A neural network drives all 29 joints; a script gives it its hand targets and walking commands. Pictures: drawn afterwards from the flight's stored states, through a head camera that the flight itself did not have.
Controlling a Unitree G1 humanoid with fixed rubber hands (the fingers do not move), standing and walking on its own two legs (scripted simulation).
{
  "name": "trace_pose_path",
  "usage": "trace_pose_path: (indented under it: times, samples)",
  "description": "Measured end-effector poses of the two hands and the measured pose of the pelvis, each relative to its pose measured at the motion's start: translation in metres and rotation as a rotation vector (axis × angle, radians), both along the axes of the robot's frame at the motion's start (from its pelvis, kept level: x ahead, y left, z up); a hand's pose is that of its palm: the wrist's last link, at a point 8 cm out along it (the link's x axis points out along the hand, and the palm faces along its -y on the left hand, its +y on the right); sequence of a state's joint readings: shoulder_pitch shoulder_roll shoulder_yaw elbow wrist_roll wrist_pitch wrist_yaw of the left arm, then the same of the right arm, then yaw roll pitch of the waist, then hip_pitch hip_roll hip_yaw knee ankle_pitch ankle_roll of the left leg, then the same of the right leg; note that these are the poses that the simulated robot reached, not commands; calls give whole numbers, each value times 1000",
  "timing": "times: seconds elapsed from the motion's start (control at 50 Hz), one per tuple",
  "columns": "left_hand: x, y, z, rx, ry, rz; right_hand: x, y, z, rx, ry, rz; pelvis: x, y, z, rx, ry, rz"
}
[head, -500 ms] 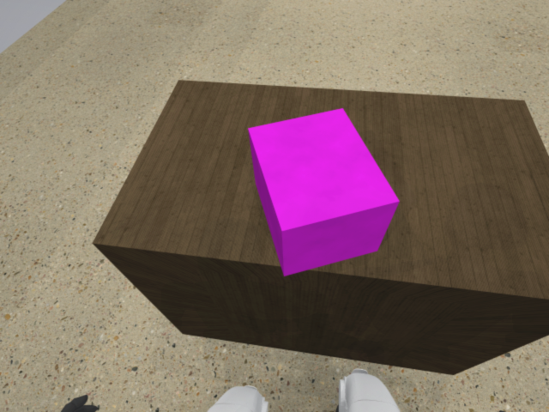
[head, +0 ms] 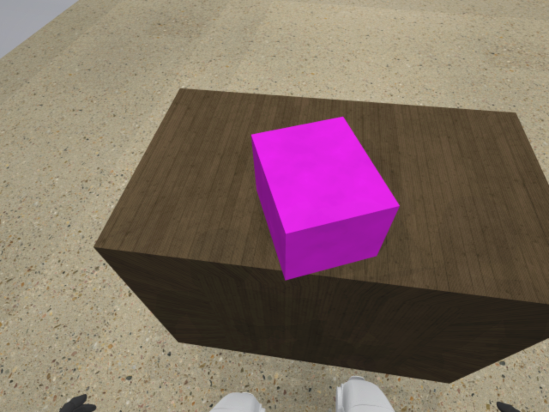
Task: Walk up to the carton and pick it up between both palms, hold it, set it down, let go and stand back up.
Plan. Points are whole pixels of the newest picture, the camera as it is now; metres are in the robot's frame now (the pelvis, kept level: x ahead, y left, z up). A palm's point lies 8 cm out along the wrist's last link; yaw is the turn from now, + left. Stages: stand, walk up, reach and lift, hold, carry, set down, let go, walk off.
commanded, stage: walk up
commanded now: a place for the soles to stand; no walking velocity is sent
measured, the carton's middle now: (314, 196) +0.46 -0.04 +0.00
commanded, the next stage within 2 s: reach and lift in 0.02 s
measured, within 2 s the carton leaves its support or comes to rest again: neither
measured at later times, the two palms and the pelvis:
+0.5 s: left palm (117, 388) +0.16 +0.25 -0.06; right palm out of the picture +0.14 -0.35 -0.07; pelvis -0.01 -0.03 +0.01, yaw -1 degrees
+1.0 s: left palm (153, 390) +0.15 +0.18 -0.01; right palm out of the picture +0.15 -0.33 -0.03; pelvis -0.04 -0.06 +0.03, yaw +2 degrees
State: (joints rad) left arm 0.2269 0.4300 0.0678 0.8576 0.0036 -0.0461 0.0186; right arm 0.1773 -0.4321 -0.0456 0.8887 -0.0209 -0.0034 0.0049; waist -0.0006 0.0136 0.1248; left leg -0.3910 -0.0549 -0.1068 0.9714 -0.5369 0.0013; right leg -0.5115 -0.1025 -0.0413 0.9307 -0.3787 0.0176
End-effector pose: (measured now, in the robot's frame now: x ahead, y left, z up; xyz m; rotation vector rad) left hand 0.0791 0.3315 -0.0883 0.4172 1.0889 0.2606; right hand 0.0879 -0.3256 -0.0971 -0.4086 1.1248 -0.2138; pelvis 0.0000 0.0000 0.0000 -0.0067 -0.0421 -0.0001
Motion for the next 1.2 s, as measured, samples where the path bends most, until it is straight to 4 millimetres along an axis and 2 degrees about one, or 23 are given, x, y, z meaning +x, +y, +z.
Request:
trace_pose_path:
  times: [0.06, 0.12, 0.28, 0.36, 0.52, 0.68, 0.8, 0.9, 1.08, 1.2]
  samples:
    - [-1, -3, -2, 5, 65, 55, 2, -2, -5, 11, -13, 34, -1, -1, 0, -2, -2, -4]
    - [5, -16, -3, 4, 153, 106, 10, -8, -10, 34, -53, 35, -2, -5, -1, -6, -6, -12]
    - [65, -67, 13, -57, 12, 69, 32, -15, -13, 64, -153, 59, -2, -16, -1, -2, -6, -22]
    - [78, -79, 20, -72, -50, 62, 40, -20, -3, 56, -198, 68, -3, -22, 2, 6, -4, -22]
    - [78, -85, 34, -77, -125, 56, 46, -25, 30, 60, -294, 64, -14, -28, 15, 17, 19, -22]
    - [72, -98, 47, -88, -216, 45, 34, -17, 47, 92, -364, 93, -31, -29, 23, 15, 15, -25]
    - [73, -112, 60, -87, -300, 42, 32, -13, 51, 135, -429, 109, -37, -35, 24, 12, -4, -27]
    - [75, -132, 72, -95, -378, 35, 43, -9, 58, 181, -498, 145, -39, -45, 25, 13, -10, -12]
    - [69, -164, 85, -127, -454, 66, 83, 4, 82, 265, -622, 230, -38, -70, 28, 39, -10, 54]
    - [77, -172, 90, -192, -518, 85, 88, 14, 99, 276, -633, 239, -40, -77, 29, 51, -12, 53]
